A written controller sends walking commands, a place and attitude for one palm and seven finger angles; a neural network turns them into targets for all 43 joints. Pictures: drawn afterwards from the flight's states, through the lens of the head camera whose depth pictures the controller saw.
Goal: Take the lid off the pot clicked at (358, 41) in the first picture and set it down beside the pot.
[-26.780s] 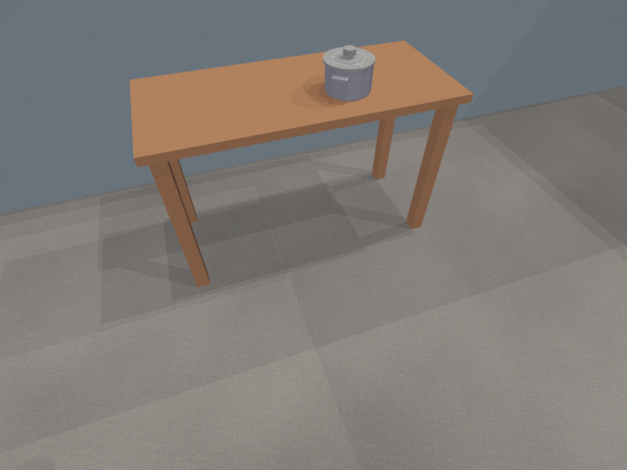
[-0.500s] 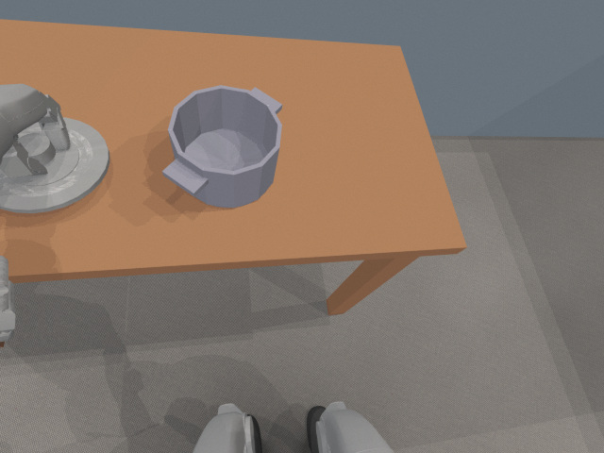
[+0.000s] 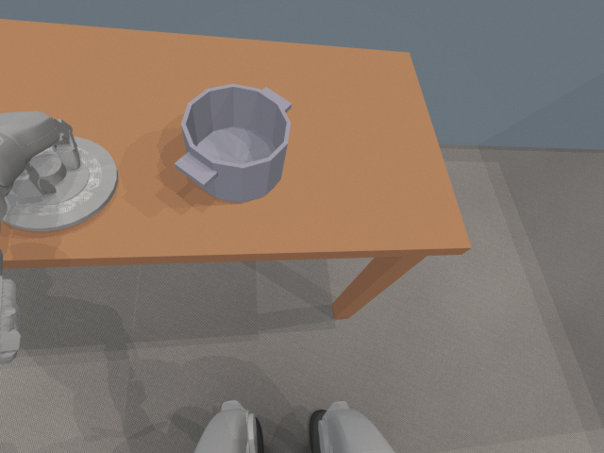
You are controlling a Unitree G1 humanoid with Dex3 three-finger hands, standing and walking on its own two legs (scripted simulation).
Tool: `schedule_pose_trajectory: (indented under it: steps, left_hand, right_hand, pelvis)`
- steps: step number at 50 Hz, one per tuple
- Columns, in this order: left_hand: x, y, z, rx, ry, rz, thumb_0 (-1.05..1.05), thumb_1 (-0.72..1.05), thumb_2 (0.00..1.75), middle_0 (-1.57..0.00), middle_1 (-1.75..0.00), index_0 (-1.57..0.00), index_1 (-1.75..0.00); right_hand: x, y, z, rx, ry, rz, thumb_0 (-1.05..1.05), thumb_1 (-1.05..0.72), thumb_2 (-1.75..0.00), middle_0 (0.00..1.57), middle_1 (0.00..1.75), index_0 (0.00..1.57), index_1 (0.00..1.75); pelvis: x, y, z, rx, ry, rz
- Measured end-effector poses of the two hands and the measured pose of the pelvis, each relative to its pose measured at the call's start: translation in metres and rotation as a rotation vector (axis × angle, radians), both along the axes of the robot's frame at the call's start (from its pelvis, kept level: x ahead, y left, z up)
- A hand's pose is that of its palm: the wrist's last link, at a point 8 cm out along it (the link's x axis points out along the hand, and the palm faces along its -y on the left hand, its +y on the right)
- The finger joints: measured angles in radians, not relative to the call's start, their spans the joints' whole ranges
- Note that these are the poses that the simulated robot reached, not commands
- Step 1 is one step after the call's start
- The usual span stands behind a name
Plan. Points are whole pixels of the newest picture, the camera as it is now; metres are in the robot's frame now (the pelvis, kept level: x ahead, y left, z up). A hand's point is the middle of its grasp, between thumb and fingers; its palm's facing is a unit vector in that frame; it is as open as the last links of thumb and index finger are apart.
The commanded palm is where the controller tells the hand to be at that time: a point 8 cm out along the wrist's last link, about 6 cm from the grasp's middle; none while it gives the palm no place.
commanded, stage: open the fingers wide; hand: left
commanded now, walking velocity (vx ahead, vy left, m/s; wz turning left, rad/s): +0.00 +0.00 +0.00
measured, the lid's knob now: (47, 169) +0.50 +0.32 -0.03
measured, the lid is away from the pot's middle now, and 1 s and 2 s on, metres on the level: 0.26 0.26 0.26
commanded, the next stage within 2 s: raise the empty hand in 0.66 s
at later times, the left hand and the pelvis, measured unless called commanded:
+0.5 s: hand (36, 162) +0.49 +0.32 +0.01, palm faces -0.49 -0.11 -0.86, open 10.4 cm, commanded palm +0.54 +0.29 +0.06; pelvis +0.00 +0.00 +0.00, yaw +0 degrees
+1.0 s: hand (34, 149) +0.50 +0.31 +0.02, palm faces -0.46 -0.12 -0.88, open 10.9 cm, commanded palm +0.54 +0.29 +0.09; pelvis +0.01 +0.00 +0.00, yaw +0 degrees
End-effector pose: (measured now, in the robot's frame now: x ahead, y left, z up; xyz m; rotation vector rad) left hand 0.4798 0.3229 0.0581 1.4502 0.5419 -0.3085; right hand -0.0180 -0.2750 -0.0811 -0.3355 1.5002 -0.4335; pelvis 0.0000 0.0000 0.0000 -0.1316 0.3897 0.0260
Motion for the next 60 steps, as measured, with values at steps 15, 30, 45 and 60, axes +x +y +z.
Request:
schedule_pose_trajectory:
  steps: [15,30,45,60]
  left_hand:
    - [0.011,-0.001,0.004,-0.001,-0.044,0.011,0.00,0.31,0.49,-0.54,-1.04,-0.41,-0.98]
    - [0.018,-0.005,0.006,0.001,-0.027,0.008,0.00,0.11,0.45,-0.32,-0.98,-0.32,-0.97]
    - [0.021,-0.007,0.012,0.010,-0.048,0.008,0.00,0.08,0.47,-0.31,-0.96,-0.31,-0.96]
    - [0.023,-0.009,0.046,0.015,-0.043,0.028,0.00,0.08,0.47,-0.31,-0.96,-0.31,-0.96]
  right_hand:
    - [-0.007,0.004,-0.001,0.011,0.035,-0.018,0.00,-0.90,-0.90,0.21,0.30,0.21,0.30]
    - [-0.011,0.011,-0.005,0.033,0.045,-0.035,0.00,-0.90,-0.90,0.21,0.30,0.21,0.30]
    - [-0.009,0.006,-0.002,0.025,0.046,-0.035,0.00,-0.90,-0.90,0.21,0.30,0.21,0.30]
    - [0.000,0.004,0.003,0.049,0.008,-0.035,0.00,-0.90,-0.90,0.21,0.30,0.21,0.30]
  pelvis:
    - [0.003,0.001,0.000,-0.003,0.013,-0.004]
    - [0.003,0.002,-0.003,-0.002,0.021,-0.009]
    - [0.005,0.000,-0.001,-0.002,0.021,-0.003]
    - [0.012,-0.003,0.010,0.012,-0.013,-0.001]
